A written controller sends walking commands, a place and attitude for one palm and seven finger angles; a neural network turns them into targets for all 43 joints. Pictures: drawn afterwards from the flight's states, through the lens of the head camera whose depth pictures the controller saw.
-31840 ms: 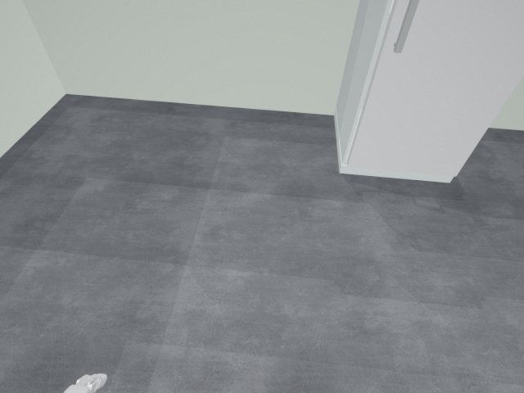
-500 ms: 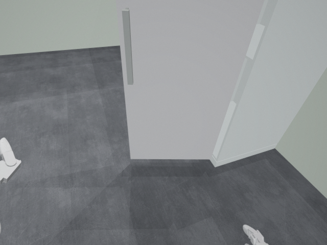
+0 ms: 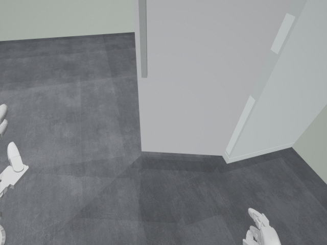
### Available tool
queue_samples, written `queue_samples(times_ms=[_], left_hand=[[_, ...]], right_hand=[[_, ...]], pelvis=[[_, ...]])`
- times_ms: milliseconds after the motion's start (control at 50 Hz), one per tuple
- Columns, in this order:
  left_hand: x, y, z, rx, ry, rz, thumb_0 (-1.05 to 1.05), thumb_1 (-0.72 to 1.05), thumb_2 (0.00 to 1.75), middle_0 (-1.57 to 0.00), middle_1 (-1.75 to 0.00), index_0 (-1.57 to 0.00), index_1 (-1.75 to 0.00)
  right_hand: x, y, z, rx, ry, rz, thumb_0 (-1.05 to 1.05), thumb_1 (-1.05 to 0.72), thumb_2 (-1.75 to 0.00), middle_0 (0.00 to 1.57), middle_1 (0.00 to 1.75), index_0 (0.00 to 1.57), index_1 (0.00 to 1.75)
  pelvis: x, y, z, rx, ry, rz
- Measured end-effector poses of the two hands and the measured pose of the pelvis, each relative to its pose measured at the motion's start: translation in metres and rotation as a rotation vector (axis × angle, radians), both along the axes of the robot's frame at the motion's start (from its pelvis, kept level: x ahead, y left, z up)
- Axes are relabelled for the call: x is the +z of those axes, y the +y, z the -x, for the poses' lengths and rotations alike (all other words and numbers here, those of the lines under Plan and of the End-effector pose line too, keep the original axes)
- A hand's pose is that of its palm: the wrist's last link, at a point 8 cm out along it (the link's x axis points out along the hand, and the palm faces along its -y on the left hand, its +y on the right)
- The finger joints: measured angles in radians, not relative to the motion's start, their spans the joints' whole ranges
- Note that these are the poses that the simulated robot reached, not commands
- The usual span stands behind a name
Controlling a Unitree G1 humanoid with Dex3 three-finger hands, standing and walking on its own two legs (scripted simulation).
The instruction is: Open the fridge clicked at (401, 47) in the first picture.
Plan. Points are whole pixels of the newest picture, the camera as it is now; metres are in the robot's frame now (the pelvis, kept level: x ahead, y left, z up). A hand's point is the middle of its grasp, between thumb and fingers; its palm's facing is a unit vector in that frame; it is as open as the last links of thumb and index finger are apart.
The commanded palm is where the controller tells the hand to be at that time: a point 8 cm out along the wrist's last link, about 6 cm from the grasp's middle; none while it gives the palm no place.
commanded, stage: stop stepping back and stand still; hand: left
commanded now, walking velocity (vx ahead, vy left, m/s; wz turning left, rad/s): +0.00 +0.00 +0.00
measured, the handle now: (144, 40) +0.83 +0.14 +0.14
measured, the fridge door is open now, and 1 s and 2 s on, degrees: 71 71 71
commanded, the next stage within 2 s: let the arm hang, fingers relaxed in 0.80 s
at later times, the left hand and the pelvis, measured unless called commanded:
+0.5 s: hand (9, 173) +0.19 +0.29 +0.16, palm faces +0.46 -0.79 -0.41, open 7.4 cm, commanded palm +0.13 +0.32 +0.19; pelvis -0.01 +0.02 +0.01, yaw +0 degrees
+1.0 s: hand (39, 198) +0.20 +0.29 +0.04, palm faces +0.22 -0.85 -0.47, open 7.4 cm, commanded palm none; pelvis -0.02 +0.03 +0.00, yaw +1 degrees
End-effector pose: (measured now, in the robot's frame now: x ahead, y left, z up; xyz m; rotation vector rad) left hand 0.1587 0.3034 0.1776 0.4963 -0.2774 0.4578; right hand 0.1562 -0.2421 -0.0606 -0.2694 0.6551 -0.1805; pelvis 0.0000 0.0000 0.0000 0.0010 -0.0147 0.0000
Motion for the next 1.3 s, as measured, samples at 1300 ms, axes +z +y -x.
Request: queue_samples(times_ms=[1300], left_hand=[[-0.318,-0.055,0.160,0.027,1.552,0.564,0.02,0.94,0.90,-0.21,-0.30,-0.21,-0.30]], right_hand=[[-0.045,-0.030,0.138,-0.069,0.627,0.032,0.01,-0.91,-0.90,0.20,0.29,0.20,0.30]], pelvis=[[0.006,0.012,0.027,0.020,0.005,0.014]])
